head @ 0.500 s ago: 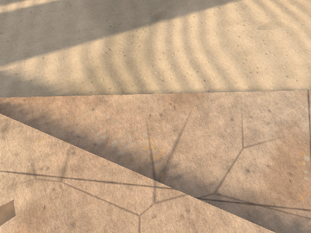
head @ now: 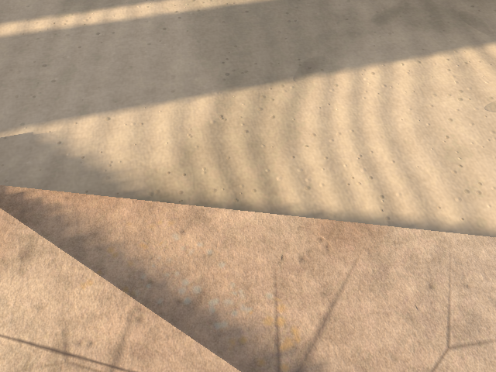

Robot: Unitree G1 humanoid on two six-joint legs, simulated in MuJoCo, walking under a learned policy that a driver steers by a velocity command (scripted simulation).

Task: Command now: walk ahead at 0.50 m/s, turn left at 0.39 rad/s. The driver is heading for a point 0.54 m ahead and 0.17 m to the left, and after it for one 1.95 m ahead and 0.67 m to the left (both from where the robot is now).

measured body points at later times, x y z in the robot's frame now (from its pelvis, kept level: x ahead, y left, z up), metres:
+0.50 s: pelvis +0.29 -0.01 -0.03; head +0.30 -0.01 +0.42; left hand +0.45 +0.29 -0.08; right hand +0.40 -0.29 -0.14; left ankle +0.12 +0.08 -0.71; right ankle +0.43 -0.10 -0.77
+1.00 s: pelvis +0.52 +0.07 -0.07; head +0.54 +0.08 +0.37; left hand +0.32 +0.25 -0.21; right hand +0.83 +0.06 -0.13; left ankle +0.56 +0.27 -0.67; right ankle +0.42 -0.11 -0.79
